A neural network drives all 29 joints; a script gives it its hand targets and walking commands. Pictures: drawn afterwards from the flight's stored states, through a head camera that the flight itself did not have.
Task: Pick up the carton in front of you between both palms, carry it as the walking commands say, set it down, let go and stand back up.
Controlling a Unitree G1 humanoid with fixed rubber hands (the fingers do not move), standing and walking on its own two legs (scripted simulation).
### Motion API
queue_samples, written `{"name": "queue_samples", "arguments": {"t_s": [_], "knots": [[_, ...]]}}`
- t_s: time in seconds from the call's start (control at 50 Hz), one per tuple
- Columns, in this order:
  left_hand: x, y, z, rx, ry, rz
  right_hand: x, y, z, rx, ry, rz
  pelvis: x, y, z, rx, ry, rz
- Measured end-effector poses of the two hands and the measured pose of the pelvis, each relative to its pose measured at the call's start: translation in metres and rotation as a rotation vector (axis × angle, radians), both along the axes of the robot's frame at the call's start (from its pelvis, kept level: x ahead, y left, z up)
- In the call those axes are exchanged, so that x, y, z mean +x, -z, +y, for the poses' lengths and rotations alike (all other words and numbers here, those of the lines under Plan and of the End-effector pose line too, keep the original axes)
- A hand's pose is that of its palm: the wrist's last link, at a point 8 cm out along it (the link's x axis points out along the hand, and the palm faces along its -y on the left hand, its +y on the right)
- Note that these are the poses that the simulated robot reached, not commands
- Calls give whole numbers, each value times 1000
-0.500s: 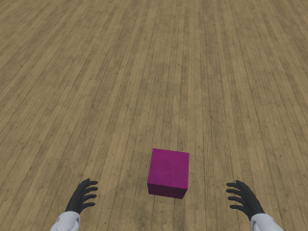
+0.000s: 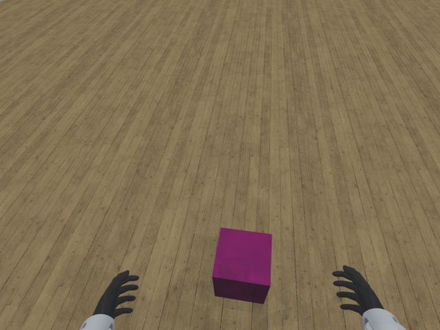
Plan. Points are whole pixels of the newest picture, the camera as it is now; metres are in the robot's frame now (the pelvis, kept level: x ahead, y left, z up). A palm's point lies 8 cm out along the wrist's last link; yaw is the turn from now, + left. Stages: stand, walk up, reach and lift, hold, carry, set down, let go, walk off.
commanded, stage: stand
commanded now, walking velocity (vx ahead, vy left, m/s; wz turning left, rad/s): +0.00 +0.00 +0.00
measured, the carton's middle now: (242, 266) +0.45 -0.05 -0.65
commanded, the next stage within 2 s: none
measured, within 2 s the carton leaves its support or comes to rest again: neither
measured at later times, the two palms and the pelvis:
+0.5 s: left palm out of the picture +0.13 +0.28 -0.08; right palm (392, 313) +0.16 -0.30 -0.09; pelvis +0.02 -0.02 +0.00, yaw +2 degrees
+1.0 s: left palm out of the picture +0.10 +0.29 -0.08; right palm out of the picture +0.11 -0.32 -0.10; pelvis +0.01 -0.02 +0.01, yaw +1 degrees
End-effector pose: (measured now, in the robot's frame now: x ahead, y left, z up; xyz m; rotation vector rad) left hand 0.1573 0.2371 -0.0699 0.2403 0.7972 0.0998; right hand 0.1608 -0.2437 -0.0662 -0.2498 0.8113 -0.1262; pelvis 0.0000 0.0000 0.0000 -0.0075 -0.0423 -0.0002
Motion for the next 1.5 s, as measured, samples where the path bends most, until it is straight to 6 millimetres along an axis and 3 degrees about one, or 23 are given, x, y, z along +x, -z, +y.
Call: {"name": "queue_samples", "arguments": {"t_s": [0.12,0.22,0.54,1.14,1.5], "knots": [[-21,2,39,126,-40,79,-12,15,-31,-58,-4,42,3,2,-4,2,-9,37],[-29,1,54,166,-72,117,-12,23,-45,-77,-10,84,10,1,-7,5,-16,46],[-27,9,41,147,-101,164,-1,28,-56,-92,-15,136,22,-2,-16,8,-29,37],[-70,14,54,155,-127,257,-63,33,-73,-121,25,265,-1,-9,-17,10,-23,2],[-87,18,63,157,-130,310,-74,33,-73,-126,32,302,-8,-10,-12,10,-20,1]]}}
